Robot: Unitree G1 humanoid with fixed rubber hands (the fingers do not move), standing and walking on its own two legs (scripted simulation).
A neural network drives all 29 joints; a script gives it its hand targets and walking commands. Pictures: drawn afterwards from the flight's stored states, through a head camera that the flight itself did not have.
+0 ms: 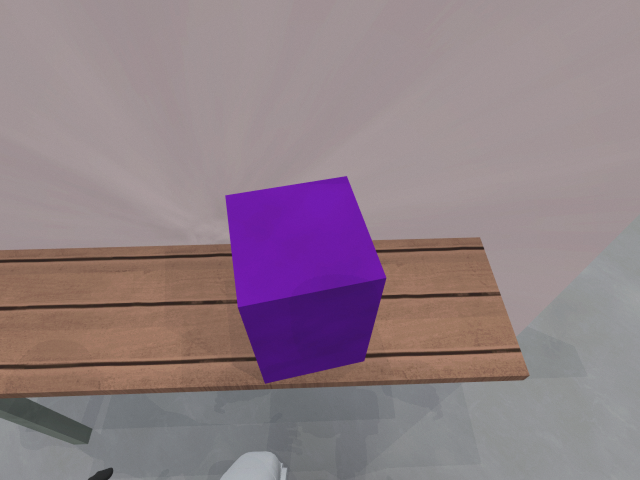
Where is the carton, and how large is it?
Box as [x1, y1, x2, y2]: [225, 176, 385, 383]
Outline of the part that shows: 346,176 225,195 237,304 265,383 362,361 364,359 381,296 385,275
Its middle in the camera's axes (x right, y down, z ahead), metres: -0.02 +0.07 +0.59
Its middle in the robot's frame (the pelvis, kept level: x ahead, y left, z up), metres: +0.38 +0.04 -0.04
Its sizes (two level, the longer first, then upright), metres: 0.171 0.169 0.267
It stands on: a table, 0.59 m high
